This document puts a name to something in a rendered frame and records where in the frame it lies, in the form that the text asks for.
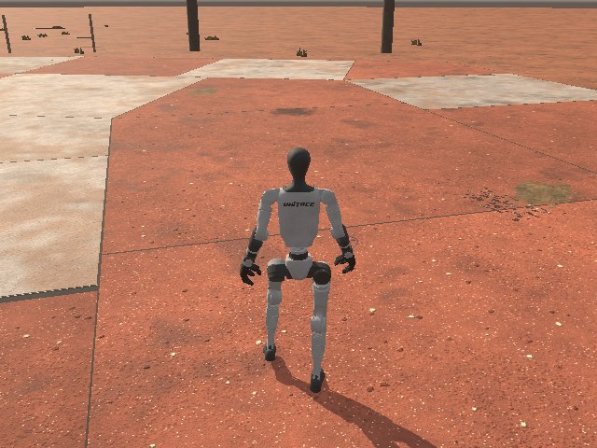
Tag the left robot hand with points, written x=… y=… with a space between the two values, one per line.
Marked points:
x=244 y=271

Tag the humanoid robot head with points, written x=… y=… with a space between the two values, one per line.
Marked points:
x=298 y=160

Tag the left robot forearm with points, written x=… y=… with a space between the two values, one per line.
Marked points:
x=252 y=250

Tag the robot left upper arm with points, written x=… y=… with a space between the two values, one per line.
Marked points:
x=268 y=198

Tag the right robot hand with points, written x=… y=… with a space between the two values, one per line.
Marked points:
x=341 y=260

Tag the robot right upper arm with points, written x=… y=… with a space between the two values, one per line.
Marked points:
x=327 y=197

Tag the robot left shin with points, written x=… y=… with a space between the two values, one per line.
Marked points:
x=272 y=315

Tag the right robot forearm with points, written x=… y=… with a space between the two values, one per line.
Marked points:
x=345 y=245

